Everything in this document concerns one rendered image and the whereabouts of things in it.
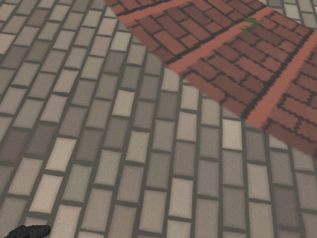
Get robot left hand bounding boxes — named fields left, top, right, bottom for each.
left=4, top=225, right=51, bottom=238

